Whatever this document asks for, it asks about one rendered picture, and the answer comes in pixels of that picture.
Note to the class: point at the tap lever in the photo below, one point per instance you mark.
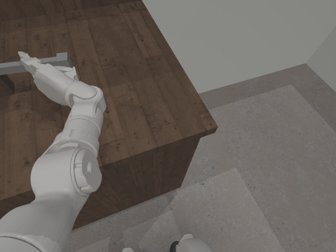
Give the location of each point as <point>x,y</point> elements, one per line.
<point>62,59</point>

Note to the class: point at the robot right shin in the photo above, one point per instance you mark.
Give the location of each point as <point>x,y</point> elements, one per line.
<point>186,237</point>

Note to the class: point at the left robot hand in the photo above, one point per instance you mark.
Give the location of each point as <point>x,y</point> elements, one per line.
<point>53,81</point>

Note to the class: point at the right robot thigh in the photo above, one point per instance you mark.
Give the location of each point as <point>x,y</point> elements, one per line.
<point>192,245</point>

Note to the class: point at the left robot upper arm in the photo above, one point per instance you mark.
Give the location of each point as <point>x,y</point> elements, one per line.
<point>62,183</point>

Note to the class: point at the counter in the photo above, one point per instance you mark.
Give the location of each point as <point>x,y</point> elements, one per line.
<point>154,117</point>

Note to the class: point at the left robot forearm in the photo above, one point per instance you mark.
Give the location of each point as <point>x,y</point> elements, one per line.
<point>83,126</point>

